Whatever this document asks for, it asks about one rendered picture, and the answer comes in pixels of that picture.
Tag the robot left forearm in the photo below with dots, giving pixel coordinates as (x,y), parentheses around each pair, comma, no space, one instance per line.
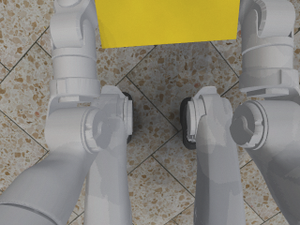
(74,54)

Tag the right robot upper arm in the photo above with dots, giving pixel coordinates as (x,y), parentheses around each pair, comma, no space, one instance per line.
(269,130)

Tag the carton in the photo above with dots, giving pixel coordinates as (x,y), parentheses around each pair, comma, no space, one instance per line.
(132,23)

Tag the left robot upper arm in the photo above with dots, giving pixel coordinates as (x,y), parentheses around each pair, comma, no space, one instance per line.
(47,192)

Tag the right robot thigh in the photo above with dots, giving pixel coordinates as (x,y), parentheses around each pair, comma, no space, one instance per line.
(219,196)

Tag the right robot shin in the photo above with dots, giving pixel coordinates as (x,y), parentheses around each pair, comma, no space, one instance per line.
(226,104)

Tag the robot right forearm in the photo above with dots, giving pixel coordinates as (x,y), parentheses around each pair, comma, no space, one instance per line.
(267,41)

